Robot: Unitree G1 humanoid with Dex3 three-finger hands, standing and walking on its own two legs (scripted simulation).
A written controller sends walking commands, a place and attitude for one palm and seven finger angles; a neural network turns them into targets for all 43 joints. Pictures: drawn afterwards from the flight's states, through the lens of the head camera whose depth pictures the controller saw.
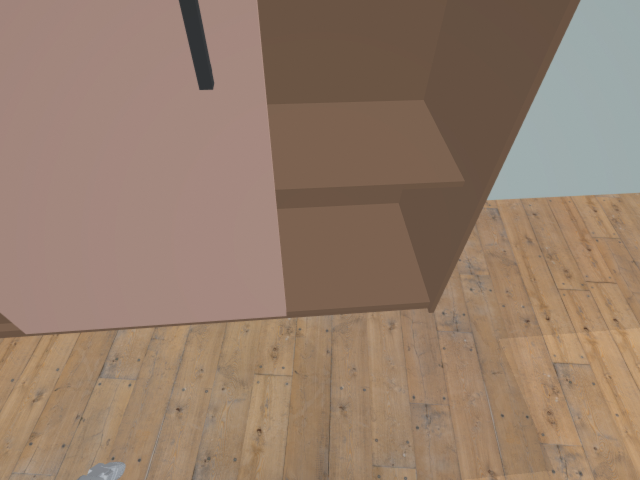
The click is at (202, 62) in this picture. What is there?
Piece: wardrobe's sliding door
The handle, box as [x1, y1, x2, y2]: [179, 0, 213, 89]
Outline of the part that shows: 179,0 199,89 212,89 213,79 197,0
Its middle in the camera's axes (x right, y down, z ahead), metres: -0.19 -0.32 +0.61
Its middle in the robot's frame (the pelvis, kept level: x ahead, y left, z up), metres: +0.69 +0.24 +0.22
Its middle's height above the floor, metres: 0.99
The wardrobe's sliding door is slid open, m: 0.52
